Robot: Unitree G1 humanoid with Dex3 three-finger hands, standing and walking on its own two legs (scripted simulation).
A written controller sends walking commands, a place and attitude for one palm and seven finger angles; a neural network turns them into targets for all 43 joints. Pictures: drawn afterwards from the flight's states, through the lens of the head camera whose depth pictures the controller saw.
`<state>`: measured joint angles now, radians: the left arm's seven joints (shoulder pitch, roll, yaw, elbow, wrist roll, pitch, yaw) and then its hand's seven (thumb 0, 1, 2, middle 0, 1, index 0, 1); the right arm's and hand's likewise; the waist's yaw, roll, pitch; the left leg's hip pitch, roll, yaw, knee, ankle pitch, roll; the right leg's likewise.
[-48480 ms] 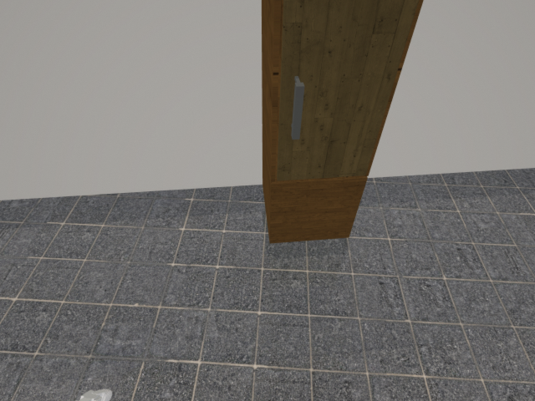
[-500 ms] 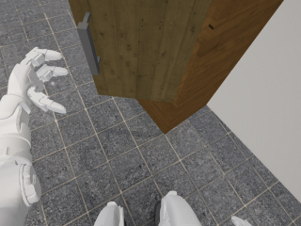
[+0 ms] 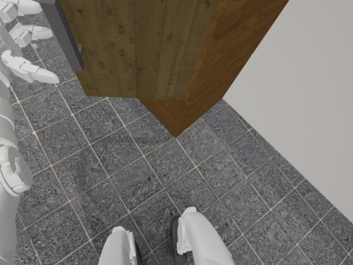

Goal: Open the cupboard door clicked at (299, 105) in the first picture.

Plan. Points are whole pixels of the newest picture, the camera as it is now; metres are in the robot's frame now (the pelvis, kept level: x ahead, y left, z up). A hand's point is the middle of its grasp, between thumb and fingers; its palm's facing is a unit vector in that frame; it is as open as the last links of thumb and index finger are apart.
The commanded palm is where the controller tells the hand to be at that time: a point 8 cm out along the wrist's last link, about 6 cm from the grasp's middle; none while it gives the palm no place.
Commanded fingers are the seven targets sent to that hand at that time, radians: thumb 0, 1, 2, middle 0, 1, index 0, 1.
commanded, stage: move the hooked fingers beside the handle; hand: left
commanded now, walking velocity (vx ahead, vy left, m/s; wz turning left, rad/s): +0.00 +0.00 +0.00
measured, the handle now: (67, 30) +0.60 +0.15 +0.06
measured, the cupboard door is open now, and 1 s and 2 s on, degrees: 49 49 49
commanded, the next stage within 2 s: slide the fingers in behind the handle in 0.86 s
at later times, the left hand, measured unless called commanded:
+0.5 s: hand (34, 42) +0.56 +0.20 +0.07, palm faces -0.11 -0.99 -0.01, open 14.0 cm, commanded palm +0.54 +0.24 +0.07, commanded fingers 0.00 -0.50 0.30 -0.30 -1.20 -0.30 -1.20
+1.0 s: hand (36, 46) +0.55 +0.20 +0.07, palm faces -0.13 -0.99 -0.02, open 14.0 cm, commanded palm +0.54 +0.24 +0.06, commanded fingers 0.00 -0.50 0.30 -0.30 -1.20 -0.30 -1.20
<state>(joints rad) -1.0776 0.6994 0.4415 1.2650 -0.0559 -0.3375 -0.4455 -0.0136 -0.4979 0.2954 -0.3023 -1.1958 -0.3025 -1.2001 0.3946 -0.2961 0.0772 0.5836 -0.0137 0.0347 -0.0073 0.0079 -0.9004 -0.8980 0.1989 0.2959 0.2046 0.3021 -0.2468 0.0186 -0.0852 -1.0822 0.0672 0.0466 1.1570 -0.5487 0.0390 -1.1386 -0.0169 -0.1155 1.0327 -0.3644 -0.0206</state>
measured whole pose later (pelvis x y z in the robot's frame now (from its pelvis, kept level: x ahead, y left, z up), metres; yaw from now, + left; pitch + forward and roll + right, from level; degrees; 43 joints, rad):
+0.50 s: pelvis +0.02 +0.01 +0.01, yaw -1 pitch +27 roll -5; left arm -0.99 0.65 0.43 1.18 -0.06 -0.31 -0.41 -0.01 -0.50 0.30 -0.30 -1.20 -0.30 -1.20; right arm 0.43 -0.28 0.06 0.56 -0.03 0.08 0.03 0.01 -0.90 -0.90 0.20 0.30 0.21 0.30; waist -0.23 0.03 -0.11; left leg -1.02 0.07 0.04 1.10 -0.56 0.04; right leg -1.07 0.00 -0.12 0.97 -0.37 -0.01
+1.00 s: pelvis +0.01 +0.00 +0.00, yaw +0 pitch +28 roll -4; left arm -1.04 0.67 0.41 1.22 -0.06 -0.33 -0.43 -0.01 -0.50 0.30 -0.30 -1.20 -0.30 -1.20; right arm 0.40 -0.28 0.07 0.57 -0.02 0.08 0.01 0.01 -0.90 -0.90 0.20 0.30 0.20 0.30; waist -0.23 0.03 -0.10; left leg -1.08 0.07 0.03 1.15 -0.56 0.04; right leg -1.12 -0.01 -0.12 1.01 -0.37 -0.02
